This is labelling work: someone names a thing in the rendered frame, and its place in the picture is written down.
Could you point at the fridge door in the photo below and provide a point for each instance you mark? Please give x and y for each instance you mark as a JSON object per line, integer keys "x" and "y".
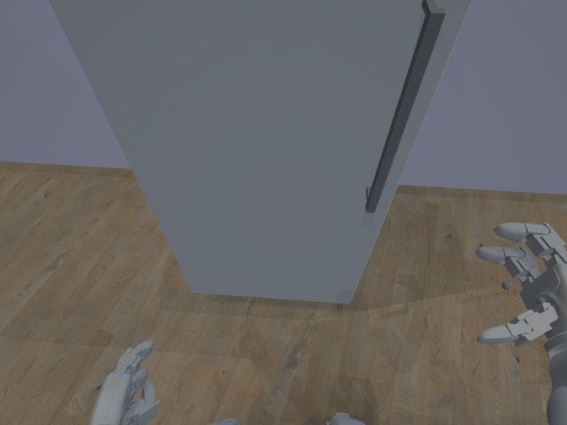
{"x": 254, "y": 127}

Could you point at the handle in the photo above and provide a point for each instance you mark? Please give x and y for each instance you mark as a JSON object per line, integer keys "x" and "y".
{"x": 433, "y": 20}

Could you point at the robot left hand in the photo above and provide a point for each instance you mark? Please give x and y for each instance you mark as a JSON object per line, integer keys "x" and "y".
{"x": 113, "y": 402}

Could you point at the robot right shin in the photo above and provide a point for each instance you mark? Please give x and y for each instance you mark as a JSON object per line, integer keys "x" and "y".
{"x": 337, "y": 415}

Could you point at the robot right hand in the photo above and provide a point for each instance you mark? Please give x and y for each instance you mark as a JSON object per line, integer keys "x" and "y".
{"x": 548, "y": 318}

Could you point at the right robot forearm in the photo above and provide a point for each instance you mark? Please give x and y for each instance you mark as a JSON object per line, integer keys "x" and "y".
{"x": 556, "y": 349}

